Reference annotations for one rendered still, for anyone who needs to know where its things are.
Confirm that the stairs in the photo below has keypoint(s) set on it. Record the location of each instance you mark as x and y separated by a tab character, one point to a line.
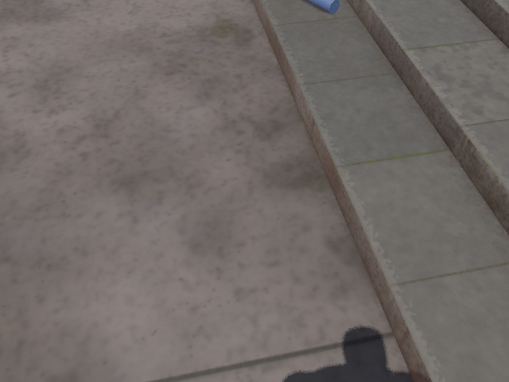
407	106

